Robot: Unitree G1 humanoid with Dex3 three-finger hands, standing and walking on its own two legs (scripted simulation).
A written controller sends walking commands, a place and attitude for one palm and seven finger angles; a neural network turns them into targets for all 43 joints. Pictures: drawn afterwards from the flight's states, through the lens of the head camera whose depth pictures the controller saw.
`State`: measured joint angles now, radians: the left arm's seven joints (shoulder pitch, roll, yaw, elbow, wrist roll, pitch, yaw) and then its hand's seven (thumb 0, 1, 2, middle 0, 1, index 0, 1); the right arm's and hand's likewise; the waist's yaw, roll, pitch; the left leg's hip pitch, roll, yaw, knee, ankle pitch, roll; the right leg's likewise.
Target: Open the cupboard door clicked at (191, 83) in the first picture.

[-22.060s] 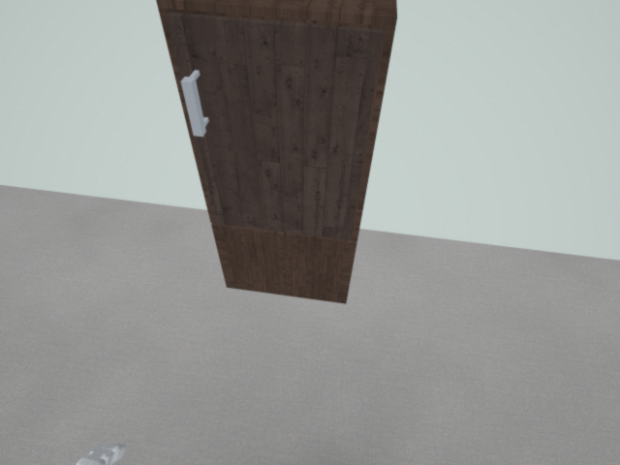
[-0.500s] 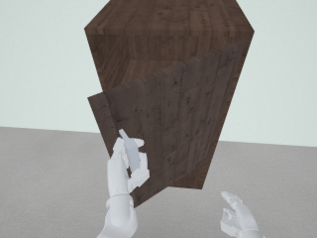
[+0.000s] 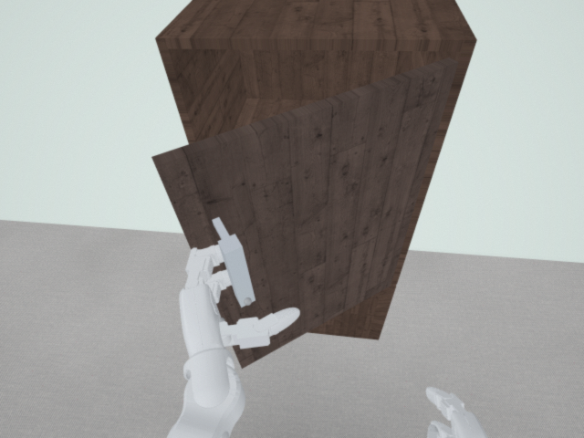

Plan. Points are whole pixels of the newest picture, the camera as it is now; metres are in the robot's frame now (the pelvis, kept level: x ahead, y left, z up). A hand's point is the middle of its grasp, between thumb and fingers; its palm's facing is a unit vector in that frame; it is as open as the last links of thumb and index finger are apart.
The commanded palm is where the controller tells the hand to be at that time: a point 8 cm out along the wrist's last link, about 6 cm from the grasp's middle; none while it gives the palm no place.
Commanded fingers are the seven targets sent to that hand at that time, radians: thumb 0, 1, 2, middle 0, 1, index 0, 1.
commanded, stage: open thumb and fingers to let go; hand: left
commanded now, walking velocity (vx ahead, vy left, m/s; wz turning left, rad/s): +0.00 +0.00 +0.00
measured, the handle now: (232, 262) +0.33 +0.10 +0.08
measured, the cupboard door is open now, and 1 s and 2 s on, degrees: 36 39 39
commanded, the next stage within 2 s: slide the hand sideways off the handle in 0.34 s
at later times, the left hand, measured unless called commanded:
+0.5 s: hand (256, 305) +0.27 +0.06 +0.08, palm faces +0.19 -0.98 -0.02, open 16.0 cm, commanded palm +0.23 +0.10 +0.08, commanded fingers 0.00 -0.50 0.30 -0.15 -0.30 -0.15 -0.30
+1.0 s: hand (223, 345) +0.22 +0.09 +0.08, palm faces -0.11 -0.99 +0.00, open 16.3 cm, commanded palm +0.19 +0.15 +0.08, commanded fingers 0.00 -0.50 0.30 -0.15 -0.30 -0.15 -0.30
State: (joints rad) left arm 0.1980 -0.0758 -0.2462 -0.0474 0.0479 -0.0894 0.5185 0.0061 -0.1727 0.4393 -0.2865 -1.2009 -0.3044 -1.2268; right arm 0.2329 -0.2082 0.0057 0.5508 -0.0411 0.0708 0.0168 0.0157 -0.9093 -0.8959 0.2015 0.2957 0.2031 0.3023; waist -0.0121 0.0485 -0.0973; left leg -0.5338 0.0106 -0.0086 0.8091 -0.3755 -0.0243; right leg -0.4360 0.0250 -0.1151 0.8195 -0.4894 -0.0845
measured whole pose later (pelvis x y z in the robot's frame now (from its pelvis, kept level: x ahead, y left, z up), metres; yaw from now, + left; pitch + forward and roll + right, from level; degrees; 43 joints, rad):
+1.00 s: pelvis -0.01 +0.03 +0.00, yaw -2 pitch +5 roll +0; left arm 0.35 0.08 -0.22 -0.16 -0.05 -0.21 0.07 -0.01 -0.50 0.30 -0.15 -0.30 -0.15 -0.30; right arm 0.26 -0.20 0.04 0.45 0.00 0.00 0.02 0.02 -0.91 -0.90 0.20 0.30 0.20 0.30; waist -0.01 0.03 -0.08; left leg -0.54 0.01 0.03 0.84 -0.38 0.02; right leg -0.46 0.02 -0.07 0.84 -0.47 -0.05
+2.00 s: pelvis -0.01 +0.03 -0.01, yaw -1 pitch +6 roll -1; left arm 0.56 0.22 0.06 -0.34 -0.24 -0.20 -0.17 -0.01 -0.50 0.30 -0.16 -0.30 -0.15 -0.30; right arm 0.27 -0.22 0.03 0.47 0.05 -0.10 -0.05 0.02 -0.91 -0.90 0.20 0.30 0.20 0.30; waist 0.01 0.06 -0.11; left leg -0.58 0.02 0.01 0.89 -0.41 0.01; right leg -0.47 0.03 -0.10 0.86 -0.49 -0.05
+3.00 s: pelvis +0.02 +0.05 +0.04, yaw -3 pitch -3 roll -1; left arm 0.50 0.37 0.34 -0.43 -0.07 -0.05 0.12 0.01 0.70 0.82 -0.21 -0.30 -0.20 -0.30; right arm 0.20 -0.23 0.03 0.62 0.01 -0.08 -0.06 0.02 -0.91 -0.90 0.20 0.30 0.21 0.30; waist 0.07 0.05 0.00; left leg -0.15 -0.02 0.05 0.44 -0.24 0.04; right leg -0.04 0.01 -0.05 0.38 -0.29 -0.01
